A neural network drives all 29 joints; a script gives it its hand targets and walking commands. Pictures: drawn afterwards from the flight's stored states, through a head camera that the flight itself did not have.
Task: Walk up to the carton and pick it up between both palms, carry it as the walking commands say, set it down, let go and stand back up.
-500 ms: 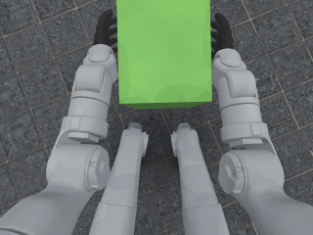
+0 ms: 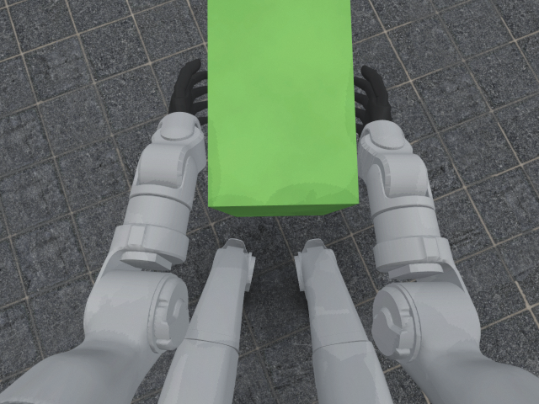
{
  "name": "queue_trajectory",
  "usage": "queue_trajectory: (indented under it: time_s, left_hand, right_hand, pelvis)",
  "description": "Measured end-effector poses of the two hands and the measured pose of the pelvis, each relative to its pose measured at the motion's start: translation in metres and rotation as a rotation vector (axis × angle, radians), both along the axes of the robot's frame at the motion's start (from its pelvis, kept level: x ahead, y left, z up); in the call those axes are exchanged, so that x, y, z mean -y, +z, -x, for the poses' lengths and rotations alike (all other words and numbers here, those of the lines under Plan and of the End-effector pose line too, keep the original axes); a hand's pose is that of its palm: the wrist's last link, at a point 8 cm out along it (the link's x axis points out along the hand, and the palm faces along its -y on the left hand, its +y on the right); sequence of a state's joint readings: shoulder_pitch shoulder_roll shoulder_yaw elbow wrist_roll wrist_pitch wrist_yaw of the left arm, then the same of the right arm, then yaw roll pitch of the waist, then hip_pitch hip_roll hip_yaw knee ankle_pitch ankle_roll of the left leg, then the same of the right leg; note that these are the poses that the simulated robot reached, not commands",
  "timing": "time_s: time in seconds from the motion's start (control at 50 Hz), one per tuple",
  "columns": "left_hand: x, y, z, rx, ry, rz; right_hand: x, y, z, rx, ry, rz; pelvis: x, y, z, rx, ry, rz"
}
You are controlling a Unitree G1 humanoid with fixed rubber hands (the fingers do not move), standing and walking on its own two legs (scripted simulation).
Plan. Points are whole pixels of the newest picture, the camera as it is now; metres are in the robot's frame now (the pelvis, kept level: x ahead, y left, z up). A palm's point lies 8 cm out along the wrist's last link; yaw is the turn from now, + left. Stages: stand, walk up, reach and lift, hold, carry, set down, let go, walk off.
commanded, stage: reach and lift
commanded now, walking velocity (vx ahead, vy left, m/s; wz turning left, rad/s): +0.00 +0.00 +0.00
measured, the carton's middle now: (278, 114) +0.50 +0.00 -0.09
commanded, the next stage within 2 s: none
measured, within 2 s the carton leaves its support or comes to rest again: neither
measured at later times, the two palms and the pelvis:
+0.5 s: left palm (162, 110) +0.44 +0.13 +0.03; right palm (389, 117) +0.44 -0.12 +0.03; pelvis +0.00 +0.00 +0.05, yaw +0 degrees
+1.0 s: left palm (120, 72) +0.43 +0.13 +0.13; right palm (439, 85) +0.42 -0.12 +0.13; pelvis +0.07 +0.00 +0.10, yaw +0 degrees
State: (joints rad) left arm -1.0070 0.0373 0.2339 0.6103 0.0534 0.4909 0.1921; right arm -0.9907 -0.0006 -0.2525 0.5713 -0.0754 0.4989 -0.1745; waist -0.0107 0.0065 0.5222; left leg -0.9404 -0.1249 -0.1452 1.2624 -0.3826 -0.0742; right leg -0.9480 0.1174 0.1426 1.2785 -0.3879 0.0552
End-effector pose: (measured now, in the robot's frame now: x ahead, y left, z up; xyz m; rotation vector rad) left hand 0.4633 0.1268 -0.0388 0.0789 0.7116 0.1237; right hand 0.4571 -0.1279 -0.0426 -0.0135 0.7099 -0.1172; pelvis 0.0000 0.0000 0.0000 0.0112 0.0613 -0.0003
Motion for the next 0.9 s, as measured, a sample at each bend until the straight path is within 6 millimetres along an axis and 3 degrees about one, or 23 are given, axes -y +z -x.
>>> queue_trajectory:
  time_s: [0.62,0.78,0.9]
  left_hand:
    - [-0.008,0.088,0.026,0.01,-0.002,-0.004]
    - [-0.008,0.112,0.035,-0.008,-0.002,-0.004]
    - [-0.006,0.143,0.039,-0.016,-0.001,0.006]
  right_hand:
    - [-0.008,0.089,0.025,0.009,-0.007,-0.009]
    - [-0.008,0.113,0.033,-0.008,-0.016,-0.021]
    - [-0.007,0.146,0.038,-0.015,-0.018,-0.013]
  pelvis:
    - [-0.003,0.064,-0.009,0.141,0.007,0.012]
    - [-0.004,0.079,-0.023,0.117,0.01,0.013]
    - [-0.004,0.089,-0.048,0.053,0.008,0.009]
